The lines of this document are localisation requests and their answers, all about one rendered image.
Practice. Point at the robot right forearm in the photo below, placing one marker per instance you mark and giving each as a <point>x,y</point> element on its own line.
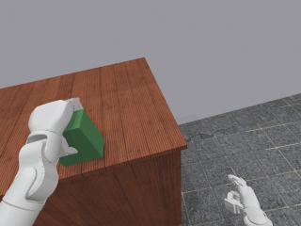
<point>254,216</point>

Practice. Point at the left robot hand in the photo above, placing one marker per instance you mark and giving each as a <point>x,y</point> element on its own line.
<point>54,117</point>

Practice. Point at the table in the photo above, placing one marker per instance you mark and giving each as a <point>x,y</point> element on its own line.
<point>138,181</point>

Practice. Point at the sponge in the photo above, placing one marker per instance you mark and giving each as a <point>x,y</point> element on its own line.
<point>82,134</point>

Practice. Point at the robot left forearm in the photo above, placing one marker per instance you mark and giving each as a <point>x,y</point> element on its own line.
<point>36,180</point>

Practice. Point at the right robot hand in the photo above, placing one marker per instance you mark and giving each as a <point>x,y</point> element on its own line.
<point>237,202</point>

